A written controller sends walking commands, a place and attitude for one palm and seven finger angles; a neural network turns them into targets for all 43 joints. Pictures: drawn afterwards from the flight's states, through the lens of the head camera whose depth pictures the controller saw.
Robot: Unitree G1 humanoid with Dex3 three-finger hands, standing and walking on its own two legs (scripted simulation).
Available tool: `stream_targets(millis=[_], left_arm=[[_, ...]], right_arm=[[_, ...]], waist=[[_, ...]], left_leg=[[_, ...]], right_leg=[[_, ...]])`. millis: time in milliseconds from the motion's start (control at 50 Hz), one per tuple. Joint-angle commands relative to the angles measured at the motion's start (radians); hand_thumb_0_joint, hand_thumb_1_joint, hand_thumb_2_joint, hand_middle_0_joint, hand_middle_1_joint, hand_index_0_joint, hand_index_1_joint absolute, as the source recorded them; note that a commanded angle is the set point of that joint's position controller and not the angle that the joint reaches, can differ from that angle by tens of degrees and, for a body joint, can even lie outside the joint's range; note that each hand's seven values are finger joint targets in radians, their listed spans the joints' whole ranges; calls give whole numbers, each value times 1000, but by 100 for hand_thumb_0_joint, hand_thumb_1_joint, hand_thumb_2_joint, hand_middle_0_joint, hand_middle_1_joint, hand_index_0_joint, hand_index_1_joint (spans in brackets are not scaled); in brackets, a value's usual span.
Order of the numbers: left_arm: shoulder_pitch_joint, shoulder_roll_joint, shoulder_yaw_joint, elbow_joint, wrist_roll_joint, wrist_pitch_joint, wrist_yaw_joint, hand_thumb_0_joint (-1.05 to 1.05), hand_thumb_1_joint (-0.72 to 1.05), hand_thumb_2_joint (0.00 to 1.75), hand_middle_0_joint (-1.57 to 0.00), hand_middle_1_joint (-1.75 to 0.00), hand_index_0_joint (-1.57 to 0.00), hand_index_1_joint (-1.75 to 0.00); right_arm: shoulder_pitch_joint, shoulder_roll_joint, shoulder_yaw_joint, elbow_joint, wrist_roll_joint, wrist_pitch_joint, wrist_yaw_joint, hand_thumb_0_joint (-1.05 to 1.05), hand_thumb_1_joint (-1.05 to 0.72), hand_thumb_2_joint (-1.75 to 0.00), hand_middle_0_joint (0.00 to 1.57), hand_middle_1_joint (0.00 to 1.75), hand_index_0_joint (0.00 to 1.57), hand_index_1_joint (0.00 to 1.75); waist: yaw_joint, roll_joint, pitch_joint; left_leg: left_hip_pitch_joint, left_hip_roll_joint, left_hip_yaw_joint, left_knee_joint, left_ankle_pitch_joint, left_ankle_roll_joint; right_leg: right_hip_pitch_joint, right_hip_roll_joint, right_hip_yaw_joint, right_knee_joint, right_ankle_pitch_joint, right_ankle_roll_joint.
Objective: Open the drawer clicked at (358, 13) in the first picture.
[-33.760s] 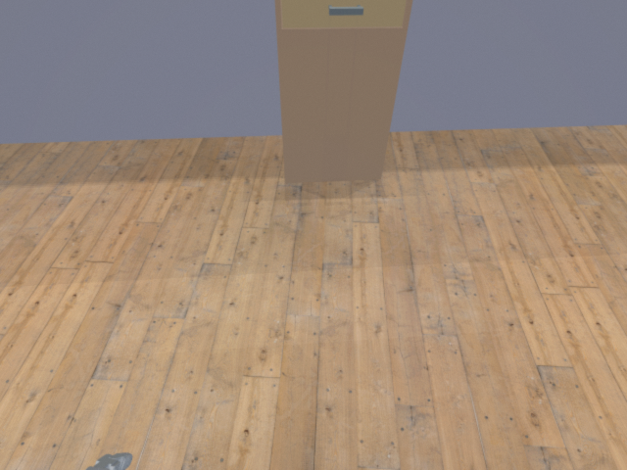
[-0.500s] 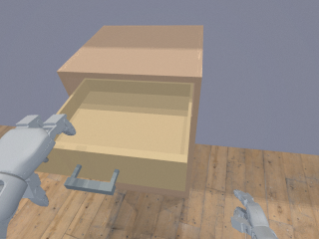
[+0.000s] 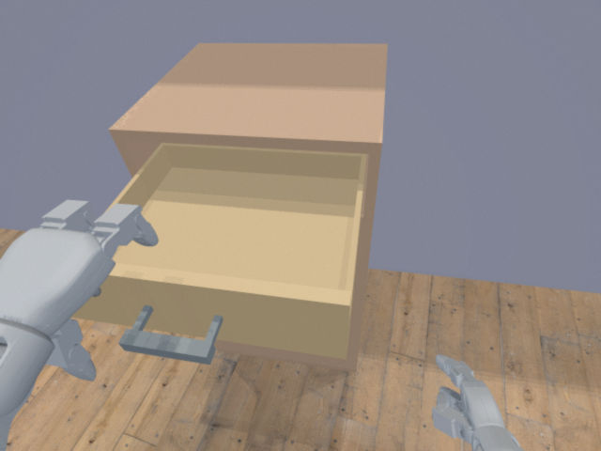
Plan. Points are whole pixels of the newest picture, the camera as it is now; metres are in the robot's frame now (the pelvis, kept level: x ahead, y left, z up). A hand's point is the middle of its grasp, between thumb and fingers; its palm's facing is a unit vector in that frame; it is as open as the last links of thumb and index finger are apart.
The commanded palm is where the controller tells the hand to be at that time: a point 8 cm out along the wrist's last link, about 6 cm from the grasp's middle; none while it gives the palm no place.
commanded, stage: draw the hand back to the body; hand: left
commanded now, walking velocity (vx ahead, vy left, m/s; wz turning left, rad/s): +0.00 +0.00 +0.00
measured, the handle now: (174, 332) +0.24 +0.22 +0.05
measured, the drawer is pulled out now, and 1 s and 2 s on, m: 0.30 0.30 0.30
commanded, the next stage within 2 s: step back with the hand held close in 1.38 s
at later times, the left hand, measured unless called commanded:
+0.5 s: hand (96, 280) +0.20 +0.23 +0.21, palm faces +0.33 -0.62 -0.71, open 13.7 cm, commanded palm +0.15 +0.26 +0.24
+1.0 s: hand (115, 272) +0.21 +0.21 +0.22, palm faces +0.45 -0.80 -0.41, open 10.2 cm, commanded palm +0.15 +0.25 +0.23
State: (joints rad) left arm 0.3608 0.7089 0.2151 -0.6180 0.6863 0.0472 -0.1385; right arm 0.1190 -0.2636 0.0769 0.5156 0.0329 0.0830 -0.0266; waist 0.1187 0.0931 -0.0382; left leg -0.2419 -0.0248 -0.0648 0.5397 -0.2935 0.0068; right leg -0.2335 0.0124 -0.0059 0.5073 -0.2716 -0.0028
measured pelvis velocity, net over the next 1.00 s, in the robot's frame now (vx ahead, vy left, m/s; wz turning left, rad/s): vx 0.02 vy -0.03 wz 0.01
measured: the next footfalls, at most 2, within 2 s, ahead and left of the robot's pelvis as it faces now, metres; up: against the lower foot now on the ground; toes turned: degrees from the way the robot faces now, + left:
none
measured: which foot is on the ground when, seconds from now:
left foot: down 0.00-1.00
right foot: down 0.00-1.00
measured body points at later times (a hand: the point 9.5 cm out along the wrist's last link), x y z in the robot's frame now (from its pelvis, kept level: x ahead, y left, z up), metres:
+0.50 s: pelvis +0.00 -0.01 +0.00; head +0.01 -0.04 +0.45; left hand +0.18 +0.26 +0.25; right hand +0.23 -0.21 -0.07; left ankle +0.00 +0.12 -0.74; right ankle +0.00 -0.12 -0.74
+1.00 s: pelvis +0.02 -0.03 +0.00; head +0.01 -0.06 +0.45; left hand +0.18 +0.25 +0.24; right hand +0.23 -0.24 -0.08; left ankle +0.00 +0.11 -0.74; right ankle +0.00 -0.12 -0.74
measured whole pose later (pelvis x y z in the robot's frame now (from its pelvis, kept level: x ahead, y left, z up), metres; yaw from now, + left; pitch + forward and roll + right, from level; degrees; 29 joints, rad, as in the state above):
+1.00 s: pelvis +0.02 -0.03 +0.00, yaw +0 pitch -2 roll +0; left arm 0.48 0.36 0.37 -0.60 -0.09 -0.12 0.10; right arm 0.16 -0.21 0.02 0.63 0.03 -0.13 -0.08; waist 0.06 0.07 -0.02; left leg -0.14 0.00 -0.08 0.48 -0.30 -0.03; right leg -0.15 0.03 -0.02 0.49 -0.30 -0.04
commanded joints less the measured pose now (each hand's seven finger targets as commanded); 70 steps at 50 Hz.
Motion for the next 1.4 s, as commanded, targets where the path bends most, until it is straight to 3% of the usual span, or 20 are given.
stream_targets(millis=[0,20,100,120,160,260,320,360,380,400,420,460,500,520,600,880,920,980,1160,1380], left_arm=[[-122,216,235,-68,-14,36,53,0,-50,30,-30,-120,-30,-120],[-110,211,239,-72,-36,49,43,0,-50,30,-30,-120,-30,-120],[-83,193,180,-103,-33,58,-1,0,-50,30,-30,-120,-30,-120],[-73,205,190,-135,-51,56,-6,0,-50,30,-30,-120,-30,-120],[-80,190,157,-132,-22,39,-16,0,-50,30,-30,-120,-30,-120],[-59,275,268,-198,-15,-20,35,0,-50,30,-30,-120,-30,-120],[-20,287,328,-206,-39,-29,73,0,-50,30,-30,-120,-30,-120],[10,244,305,-153,-49,-25,79,0,-50,30,-30,-120,-30,-120],[-99,-152,246,-86,-680,-85,144,0,-47,32,-30,-118,-30,-118],[-36,-61,296,-9,-682,-107,185,0,-43,33,-29,-115,-29,-115],[-3,-59,310,24,-687,-113,200,0,-40,34,-29,-113,-29,-113],[-21,-84,324,-94,-753,-152,229,0,-32,37,-29,-109,-29,-109],[-39,-112,301,-189,-763,-191,252,0,-26,40,-28,-104,-28,-104],[-24,-125,286,-203,-765,-200,260,0,-22,42,-28,-102,-28,-102],[-14,-152,231,-283,-754,-220,278,0,-8,48,-27,-93,-27,-93],[59,-191,268,-138,-779,-219,254,0,41,69,-24,-62,-24,-62],[49,-180,268,-182,-776,-225,252,0,48,72,-23,-57,-23,-57],[59,-167,276,-193,-775,-226,260,0,58,76,-22,-50,-22,-50],[30,-175,272,-163,-774,-216,267,0,90,90,-20,-30,-20,-30],[13,-176,262,-168,-777,-223,260,0,90,90,-20,-30,-20,-30]], right_arm=[[-172,-103,-53,-168,7,-44,8,0,-90,-90,20,30,20,30],[-199,-108,-57,-170,21,-52,11,0,-90,-90,20,30,20,30],[-183,-113,-55,-193,10,-46,6,0,-90,-90,20,30,20,30],[-212,-118,-53,-199,23,-56,4,0,-90,-90,20,30,20,30],[-179,-107,-45,-202,6,-50,-6,0,-90,-90,20,30,20,30],[-159,-108,-39,-214,-4,-58,-27,0,-90,-90,20,30,20,30],[-176,-109,-44,-211,9,-62,-20,0,-90,-90,20,30,20,30],[-143,-97,-53,-196,2,-53,-11,0,-90,-90,20,30,20,30],[-71,-13,-61,-182,10,-128,-40,0,-90,-90,20,30,20,30],[-51,-51,-60,-133,2,-165,-56,0,-90,-90,20,30,20,30],[-80,-51,-61,-111,3,-183,-54,0,-90,-90,20,30,20,30],[-78,-47,-69,-121,5,-200,-69,0,-90,-90,20,30,20,30],[-91,-42,-68,-120,-5,-239,-76,0,-90,-90,20,30,20,30],[-111,-43,-61,-105,-9,-259,-77,0,-90,-90,20,30,20,30],[-89,-37,-58,-80,-19,-311,-67,0,-90,-90,20,30,20,30],[-99,-33,-87,-51,-5,-279,-55,0,-90,-90,20,30,20,30],[-111,-34,-86,-53,-7,-282,-56,0,-90,-90,20,30,20,30],[-106,-27,-84,-58,-8,-281,-59,0,-90,-90,20,30,20,30],[-103,-19,-79,-52,-8,-280,-64,0,-90,-90,20,30,20,30],[-119,-23,-77,-63,-7,-282,-61,0,-90,-90,20,30,20,30]], waist=[[-3,-32,-82],[-9,6,-79],[-11,-52,-123],[-20,-3,-126],[-22,-50,-119],[-1,-16,-142],[4,52,-116],[-2,14,-86],[-120,-79,16],[-97,-128,26],[-93,-119,65],[-73,-131,-59],[-61,-71,-129],[-57,20,-114],[-55,64,-77],[-59,-98,-52],[-57,-36,-76],[-56,-77,-83],[-63,-42,-25],[-56,-51,-19]], left_leg=[[-9,17,63,-69,244,-5],[-8,23,60,-62,240,-6],[7,12,63,-58,238,5],[17,22,62,-48,219,3],[14,17,63,-57,205,9],[32,21,57,-39,217,7],[26,25,60,-20,236,-3],[4,17,62,-24,245,-2],[41,44,29,-54,186,3],[30,65,17,-68,151,-1],[19,67,10,-73,117,-7],[64,52,26,-81,169,0],[95,39,37,-85,181,2],[97,36,38,-87,182,0],[82,37,32,-103,262,-2],[90,42,53,-94,313,4],[108,35,58,-88,322,4],[103,35,53,-92,304,5],[102,33,50,-97,251,2],[92,31,39,-107,182,5]], right_leg=[[44,-11,-64,-70,157,6],[41,0,-56,-72,164,3],[51,-17,-57,-62,175,12],[46,-11,-47,-65,171,9],[28,-20,-61,-67,127,13],[35,-29,-62,-66,122,7],[21,-18,-60,-65,155,1],[14,-19,-73,-59,155,5],[32,-2,-79,-67,156,-15],[32,-11,-70,-58,125,-10],[16,-8,-63,-67,101,-13],[89,-29,-64,-76,142,-4],[121,-36,-51,-69,154,-3],[115,-33,-43,-69,155,-10],[129,-37,-48,-66,221,-19],[128,-35,-46,-83,331,-1],[133,-36,-40,-85,346,-4],[136,-38,-40,-85,332,-1],[93,-38,-38,-108,261,0],[82,-38,-30,-124,144,-1]])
